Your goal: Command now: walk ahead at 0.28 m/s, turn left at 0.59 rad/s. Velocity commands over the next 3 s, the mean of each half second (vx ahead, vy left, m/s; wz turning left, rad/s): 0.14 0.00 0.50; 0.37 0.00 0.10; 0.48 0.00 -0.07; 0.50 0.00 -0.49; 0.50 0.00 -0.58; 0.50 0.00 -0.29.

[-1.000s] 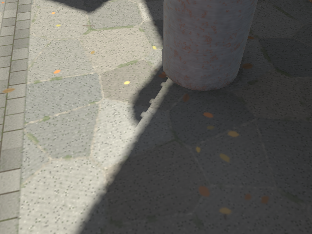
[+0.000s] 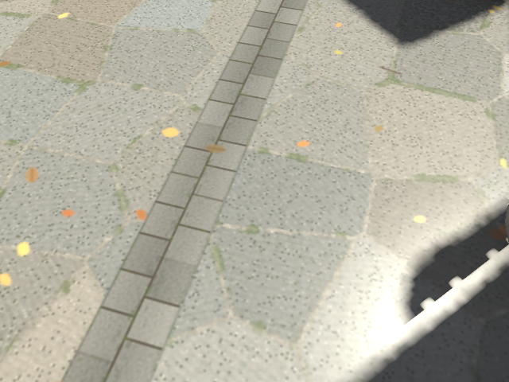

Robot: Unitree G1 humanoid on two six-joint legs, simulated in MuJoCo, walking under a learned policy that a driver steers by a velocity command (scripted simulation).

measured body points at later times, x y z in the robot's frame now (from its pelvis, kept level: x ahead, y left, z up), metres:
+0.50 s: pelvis +0.13 +0.05 +0.00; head +0.17 +0.08 +0.45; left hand +0.21 +0.35 -0.13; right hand +0.35 -0.17 -0.08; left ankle +0.17 +0.15 -0.74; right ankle +0.13 -0.10 -0.66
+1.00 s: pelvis +0.26 +0.04 +0.01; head +0.28 +0.02 +0.46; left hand +0.18 +0.30 -0.11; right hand +0.50 -0.15 -0.09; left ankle +0.33 +0.24 -0.67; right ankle +0.21 -0.08 -0.74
